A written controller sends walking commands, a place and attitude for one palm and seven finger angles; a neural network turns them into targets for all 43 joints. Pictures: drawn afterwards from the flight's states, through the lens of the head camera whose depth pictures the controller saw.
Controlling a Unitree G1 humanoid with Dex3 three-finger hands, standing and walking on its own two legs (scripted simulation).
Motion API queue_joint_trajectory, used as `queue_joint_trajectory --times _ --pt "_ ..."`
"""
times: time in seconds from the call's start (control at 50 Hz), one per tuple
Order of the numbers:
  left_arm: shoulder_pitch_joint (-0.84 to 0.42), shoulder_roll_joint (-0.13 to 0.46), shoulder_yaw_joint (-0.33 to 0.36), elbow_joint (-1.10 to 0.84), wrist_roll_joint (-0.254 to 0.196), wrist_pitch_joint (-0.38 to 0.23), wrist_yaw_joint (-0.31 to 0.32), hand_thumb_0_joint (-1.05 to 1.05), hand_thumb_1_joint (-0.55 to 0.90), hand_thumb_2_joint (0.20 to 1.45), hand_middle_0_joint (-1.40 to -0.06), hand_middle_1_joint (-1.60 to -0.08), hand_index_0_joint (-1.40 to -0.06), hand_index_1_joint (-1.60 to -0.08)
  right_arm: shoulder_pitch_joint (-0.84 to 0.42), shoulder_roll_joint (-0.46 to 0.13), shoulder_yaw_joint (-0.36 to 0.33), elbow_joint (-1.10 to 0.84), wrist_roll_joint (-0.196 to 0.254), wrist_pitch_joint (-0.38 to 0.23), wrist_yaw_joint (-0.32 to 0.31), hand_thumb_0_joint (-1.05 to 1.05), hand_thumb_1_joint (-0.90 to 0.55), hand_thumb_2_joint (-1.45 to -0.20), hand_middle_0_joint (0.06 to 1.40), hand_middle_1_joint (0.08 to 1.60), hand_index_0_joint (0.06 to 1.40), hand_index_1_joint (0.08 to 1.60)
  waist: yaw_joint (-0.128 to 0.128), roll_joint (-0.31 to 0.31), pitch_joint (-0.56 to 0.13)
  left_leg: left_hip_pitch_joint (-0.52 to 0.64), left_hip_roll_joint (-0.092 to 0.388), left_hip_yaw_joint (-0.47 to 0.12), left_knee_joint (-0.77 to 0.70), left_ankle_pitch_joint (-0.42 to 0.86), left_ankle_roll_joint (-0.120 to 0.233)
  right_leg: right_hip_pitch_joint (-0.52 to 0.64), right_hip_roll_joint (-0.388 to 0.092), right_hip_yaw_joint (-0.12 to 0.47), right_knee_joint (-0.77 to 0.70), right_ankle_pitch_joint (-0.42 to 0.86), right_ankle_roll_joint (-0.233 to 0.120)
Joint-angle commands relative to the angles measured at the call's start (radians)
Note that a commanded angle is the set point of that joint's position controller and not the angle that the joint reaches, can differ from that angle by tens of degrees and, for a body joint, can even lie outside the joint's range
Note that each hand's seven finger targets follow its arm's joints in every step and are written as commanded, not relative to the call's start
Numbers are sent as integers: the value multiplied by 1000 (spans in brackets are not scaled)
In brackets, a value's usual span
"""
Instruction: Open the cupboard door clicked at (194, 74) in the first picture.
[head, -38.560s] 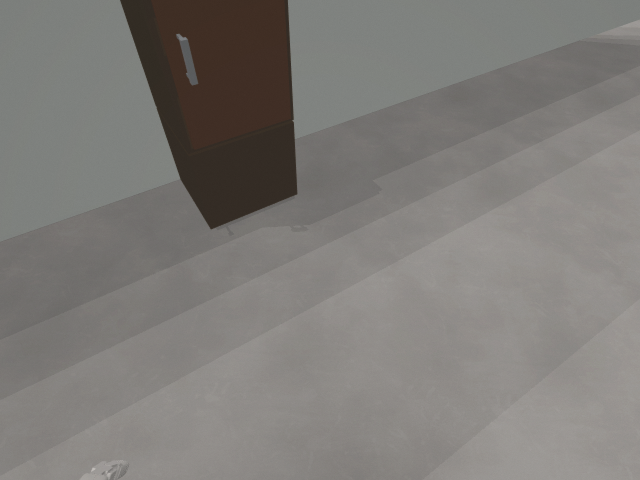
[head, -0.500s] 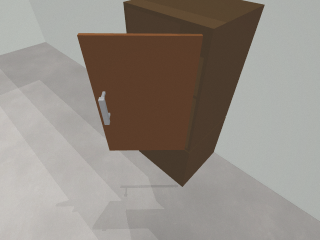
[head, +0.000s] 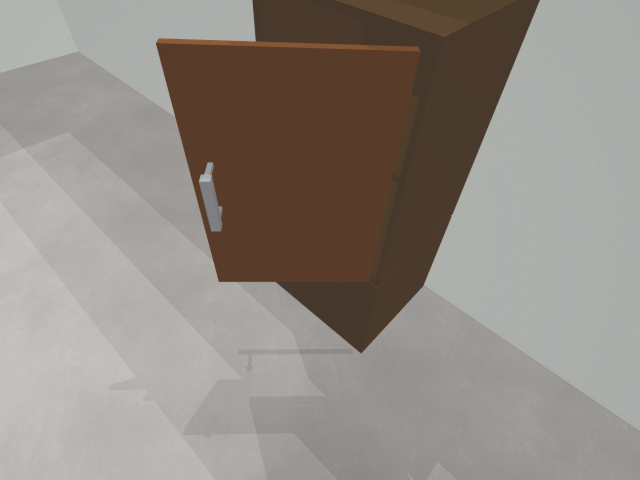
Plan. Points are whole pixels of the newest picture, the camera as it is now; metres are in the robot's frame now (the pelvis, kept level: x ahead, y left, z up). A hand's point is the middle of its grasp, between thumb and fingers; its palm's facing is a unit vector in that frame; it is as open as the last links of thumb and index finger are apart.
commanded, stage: look again from close up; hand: left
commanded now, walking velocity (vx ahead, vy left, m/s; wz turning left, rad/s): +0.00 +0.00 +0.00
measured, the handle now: (213, 197) +0.60 +0.24 -0.03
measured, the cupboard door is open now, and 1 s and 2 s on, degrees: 44 44 44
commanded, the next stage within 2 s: shuffle to correct the standing spot in 0.38 s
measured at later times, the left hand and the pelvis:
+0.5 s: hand out of the picture -0.02 +0.17 -0.18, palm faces +0.02 -0.99 -0.16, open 7.4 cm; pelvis +0.00 +0.01 +0.00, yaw -1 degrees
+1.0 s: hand out of the picture +0.01 +0.16 -0.19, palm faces +0.09 -0.99 -0.14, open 7.4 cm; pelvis +0.08 +0.01 -0.01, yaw +2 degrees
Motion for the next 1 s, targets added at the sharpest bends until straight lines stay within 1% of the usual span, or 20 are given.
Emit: queue_joint_trajectory --times 0.0,0.1,0.28,0.46,0.5,0.56,0.58,0.64,0.7,0.76,0.78,0.8,0.82,0.84,0.86,0.88,0.9,0.92,0.94,0.98 --pt "69 82 24 -32 3 -17 9 0 900 900 -200 -300 -200 -300 29 -103 -29 -36 7 -17 -14 0 -900 -900 200 300 200 300 2 15 33 -63 124 -130 -125 -81 -24 3 -66 84 -58 -22 -32" --pt "101 50 27 -25 7 -15 12 0 900 900 -200 -300 -200 -300 50 -83 -35 -32 7 -16 -17 0 -900 -900 200 300 200 300 3 25 52 -87 128 -141 -142 -141 -21 -12 -59 76 -43 -34 -30" --pt "127 18 31 -21 9 -17 16 0 900 900 -200 -300 -200 -300 74 -62 -40 -34 8 -23 -22 0 -900 -900 200 300 200 300 3 14 53 -72 134 -142 -140 -97 -14 -17 -57 72 -23 10 -28" --pt "127 20 32 -22 10 -18 16 0 900 900 -200 -300 -200 -300 78 -62 -40 -37 8 -22 -21 0 -900 -900 200 300 200 300 2 11 65 -66 134 -140 -145 -102 -15 -26 -57 78 -30 5 -27" --pt "131 16 33 -15 11 -17 13 0 900 900 -200 -300 -200 -300 87 -67 -40 -31 4 -19 -20 0 -900 -900 200 300 200 300 0 29 55 -71 134 -151 -164 -214 -12 -17 -48 60 -21 -69 -23" --pt "135 14 43 -26 21 -7 4 0 900 900 -200 -300 -200 -300 85 -92 -53 -42 -1 -6 -19 0 -900 -900 200 300 200 300 5 69 97 -137 162 -202 -215 -441 13 -47 -18 11 41 -217 -21" --pt "140 11 46 -30 24 -6 0 0 900 900 -200 -300 -200 -300 81 -100 -56 -48 -2 -5 -19 0 -900 -900 200 300 200 300 9 82 111 -158 170 -220 -223 -476 23 -51 -10 2 60 -226 -21" --pt "157 8 52 -39 24 -9 -7 0 900 900 -200 -300 -200 -300 81 -98 -60 -62 -2 -6 -18 0 -900 -900 200 300 200 300 17 39 138 -193 167 -232 -191 -477 38 -50 -15 14 57 -242 -29" --pt "179 25 62 -43 18 -16 -9 0 900 900 -200 -300 -200 -300 81 -74 -56 -75 -2 -11 -18 0 -900 -900 200 300 200 300 22 -26 137 -208 111 -178 -73 -384 27 -42 -62 87 -8 -296 -56" --pt "206 78 79 -45 10 -19 -3 0 900 900 -200 -300 -200 -300 86 -31 -46 -94 -3 -11 -14 0 -900 -900 200 300 200 300 28 -171 113 -278 27 -42 165 -264 -3 10 -176 229 -113 -450 -121" --pt "219 88 85 -46 8 -21 1 0 900 900 -200 -300 -200 -300 78 -25 -46 -103 -5 -11 -13 0 -900 -900 200 300 200 300 26 -193 103 -268 31 -16 247 -219 -8 0 -219 287 -154 -478 -147" --pt "213 83 87 -44 8 -26 2 0 900 900 -200 -300 -200 -300 77 -17 -45 -107 -6 -17 -11 0 -900 -900 200 300 200 300 16 -173 98 -249 42 -13 269 -196 -8 -14 -235 290 -153 -431 -164" --pt "205 80 87 -47 9 -28 2 0 900 900 -200 -300 -200 -300 89 -13 -44 -106 -5 -20 -11 0 -900 -900 200 300 200 300 3 -138 95 -206 50 -5 252 -190 -9 -39 -225 261 -130 -385 -166" --pt "172 68 85 -54 10 -27 1 0 900 900 -200 -300 -200 -300 119 -5 -41 -95 -3 -26 -11 0 -900 -900 200 300 200 300 -20 -90 93 -125 55 -3 172 -155 -11 -89 -199 194 -72 -282 -151" --pt "142 45 79 -57 10 -23 -1 0 900 900 -200 -300 -200 -300 167 -6 -36 -71 1 -32 -14 0 -900 -900 200 300 200 300 -40 -28 81 -13 70 -33 83 -30 -11 -138 -126 99 32 -141 -113" --pt "125 11 69 -59 11 -20 -1 0 900 900 -200 -300 -200 -300 229 -45 -38 -36 0 -41 -22 0 -900 -900 200 300 200 300 -48 120 57 83 155 -143 14 231 11 -168 -39 -14 192 -41 -59" --pt "113 -15 58 -63 10 -17 4 0 900 900 -200 -300 -200 -300 274 -88 -41 -8 -1 -45 -38 0 -900 -900 200 300 200 300 -50 271 33 156 266 -271 -31 572 61 -213 3 -74 314 -123 -16" --pt "95 -5 52 -67 8 -14 13 0 900 900 -200 -300 -200 -300 273 -83 -32 4 -1 -43 -51 0 -900 -900 200 300 200 300 -44 269 54 194 314 -296 -16 894 115 -261 -1 -30 371 -311 -10" --pt "80 -5 52 -63 2 -10 16 0 900 900 -200 -300 -200 -300 254 -81 -26 -1 -4 -41 -58 0 -900 -900 200 300 200 300 -38 186 47 200 321 -276 1 1014 131 -249 -17 4 376 -363 -17" --pt "89 -16 53 -55 -2 -6 17 0 900 900 -200 -300 -200 -300 181 -97 -29 -21 -1 -35 -61 0 -900 -900 200 300 200 300 -10 139 33 202 271 -207 34 1044 102 -179 -26 3 247 -267 -19"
